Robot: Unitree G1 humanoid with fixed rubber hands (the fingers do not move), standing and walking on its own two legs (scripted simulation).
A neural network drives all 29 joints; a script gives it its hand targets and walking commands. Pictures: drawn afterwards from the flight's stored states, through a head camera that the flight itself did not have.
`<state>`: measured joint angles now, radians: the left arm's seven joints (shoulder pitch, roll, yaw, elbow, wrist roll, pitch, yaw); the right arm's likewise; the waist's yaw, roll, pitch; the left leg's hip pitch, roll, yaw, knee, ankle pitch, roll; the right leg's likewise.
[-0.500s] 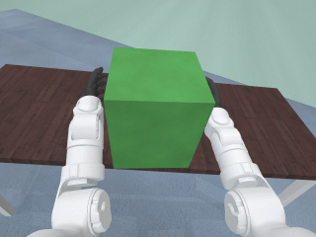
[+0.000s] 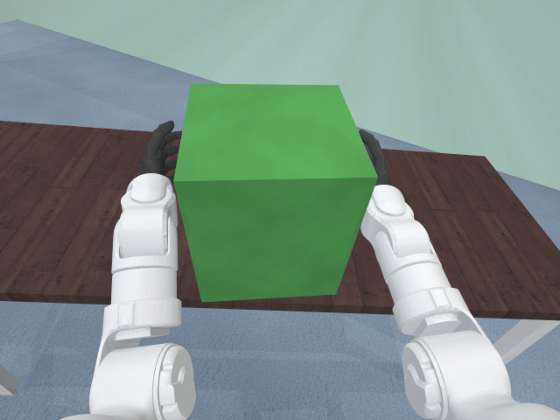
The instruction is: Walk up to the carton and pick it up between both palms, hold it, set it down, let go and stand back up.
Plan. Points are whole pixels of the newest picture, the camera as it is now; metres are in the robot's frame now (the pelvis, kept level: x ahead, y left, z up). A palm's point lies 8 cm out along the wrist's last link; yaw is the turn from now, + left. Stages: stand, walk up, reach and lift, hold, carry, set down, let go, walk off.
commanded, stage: reach and lift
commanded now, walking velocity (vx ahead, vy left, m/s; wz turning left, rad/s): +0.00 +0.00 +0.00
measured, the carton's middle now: (268, 196) +0.39 +0.00 +0.14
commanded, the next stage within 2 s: hold in 0.38 s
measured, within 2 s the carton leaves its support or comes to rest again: neither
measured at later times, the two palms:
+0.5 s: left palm (152, 171) +0.37 +0.15 +0.20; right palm (376, 180) +0.37 -0.15 +0.19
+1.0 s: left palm (137, 168) +0.35 +0.16 +0.22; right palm (376, 174) +0.35 -0.14 +0.21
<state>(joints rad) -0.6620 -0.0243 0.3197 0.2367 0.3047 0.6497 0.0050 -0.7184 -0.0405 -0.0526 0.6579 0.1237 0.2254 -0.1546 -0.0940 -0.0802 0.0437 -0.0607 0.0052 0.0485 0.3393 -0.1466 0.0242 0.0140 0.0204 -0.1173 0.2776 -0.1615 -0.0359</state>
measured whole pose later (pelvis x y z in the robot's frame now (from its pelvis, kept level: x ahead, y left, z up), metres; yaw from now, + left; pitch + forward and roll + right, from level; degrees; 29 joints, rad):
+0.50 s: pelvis +0.00 +0.00 +0.00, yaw +0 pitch -8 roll -1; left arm -0.68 -0.02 0.33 0.20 0.30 0.70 -0.01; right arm -0.73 -0.05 -0.03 0.62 0.15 0.27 -0.17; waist -0.09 -0.07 0.04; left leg -0.05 0.00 0.05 0.34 -0.15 0.02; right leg 0.02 0.02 -0.11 0.28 -0.16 -0.04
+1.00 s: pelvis -0.01 +0.00 +0.00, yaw +0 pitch -9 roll -1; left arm -0.72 -0.01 0.35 0.18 0.33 0.77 -0.03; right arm -0.77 -0.03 -0.07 0.61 0.14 0.34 -0.17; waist -0.08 -0.07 0.02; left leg -0.05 0.00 0.04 0.33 -0.12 0.02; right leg 0.01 0.02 -0.11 0.30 -0.15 -0.04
